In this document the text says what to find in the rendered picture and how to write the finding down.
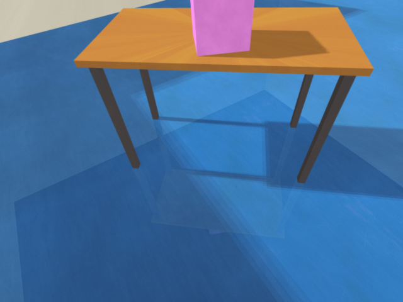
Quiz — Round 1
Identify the table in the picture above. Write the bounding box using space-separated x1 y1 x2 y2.
74 7 374 183

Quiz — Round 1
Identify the carton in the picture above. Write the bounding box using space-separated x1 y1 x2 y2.
190 0 254 56

